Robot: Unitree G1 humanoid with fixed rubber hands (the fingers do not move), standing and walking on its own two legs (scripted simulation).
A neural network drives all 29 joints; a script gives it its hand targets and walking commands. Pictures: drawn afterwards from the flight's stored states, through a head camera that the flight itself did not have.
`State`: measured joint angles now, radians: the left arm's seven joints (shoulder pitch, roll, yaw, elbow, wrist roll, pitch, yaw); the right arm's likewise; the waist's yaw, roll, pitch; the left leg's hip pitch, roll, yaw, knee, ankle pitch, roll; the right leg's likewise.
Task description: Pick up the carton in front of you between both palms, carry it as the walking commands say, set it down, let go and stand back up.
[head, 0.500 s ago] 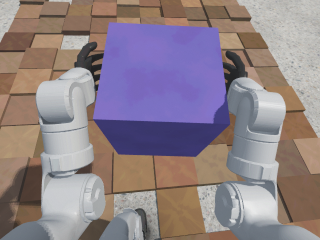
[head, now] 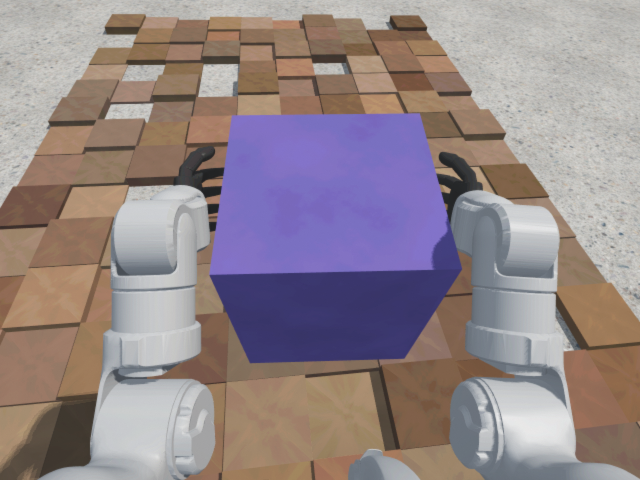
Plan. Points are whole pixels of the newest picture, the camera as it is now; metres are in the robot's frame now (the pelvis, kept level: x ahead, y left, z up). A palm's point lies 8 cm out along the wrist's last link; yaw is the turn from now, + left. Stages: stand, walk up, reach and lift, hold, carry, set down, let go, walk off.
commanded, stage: carry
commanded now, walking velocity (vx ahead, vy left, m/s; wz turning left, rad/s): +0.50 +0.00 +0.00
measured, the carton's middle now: (327, 249) +0.38 -0.01 +0.10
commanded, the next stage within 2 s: none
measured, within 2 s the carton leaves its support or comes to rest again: neither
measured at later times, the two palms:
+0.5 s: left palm (192, 40) +0.69 +0.19 +0.21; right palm (388, 52) +0.67 -0.11 +0.21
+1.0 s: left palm (232, 15) +0.96 +0.16 +0.15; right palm (374, 22) +0.96 -0.14 +0.15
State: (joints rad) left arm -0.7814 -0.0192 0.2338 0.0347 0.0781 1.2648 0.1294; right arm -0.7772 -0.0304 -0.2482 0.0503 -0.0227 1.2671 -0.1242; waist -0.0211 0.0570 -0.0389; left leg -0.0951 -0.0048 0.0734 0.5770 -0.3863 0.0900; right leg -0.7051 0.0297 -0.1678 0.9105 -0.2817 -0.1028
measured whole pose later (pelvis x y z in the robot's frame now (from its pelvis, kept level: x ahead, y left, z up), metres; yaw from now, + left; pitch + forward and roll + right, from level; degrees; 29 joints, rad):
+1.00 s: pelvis +0.59 +0.01 +0.03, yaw +0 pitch +5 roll +1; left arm -0.77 -0.04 0.27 0.17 0.10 1.27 0.13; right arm -0.76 0.00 -0.27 0.17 -0.06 1.28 -0.12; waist 0.03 0.00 -0.01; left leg -0.46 -0.03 0.02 1.26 -0.47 0.02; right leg -0.47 0.03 -0.12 0.57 -0.20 -0.09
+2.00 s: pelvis +1.12 -0.02 +0.04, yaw -1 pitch +5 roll +2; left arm -0.64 -0.01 0.21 0.25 0.07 1.18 0.12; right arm -0.67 -0.02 -0.18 0.27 -0.04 1.20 -0.13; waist 0.02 0.01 -0.09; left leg -0.51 0.01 0.06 1.09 -0.45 0.01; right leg -0.34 -0.01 -0.13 0.49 -0.24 -0.08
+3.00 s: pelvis +1.70 -0.05 +0.06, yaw -1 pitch +5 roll -1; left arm -0.64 -0.01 0.16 0.16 0.04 1.20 0.13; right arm -0.63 -0.02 -0.19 0.14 -0.06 1.23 -0.11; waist 0.08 0.02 -0.13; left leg -0.62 0.08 0.05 0.67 -0.09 0.01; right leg -0.16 -0.01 -0.18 0.39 -0.31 -0.03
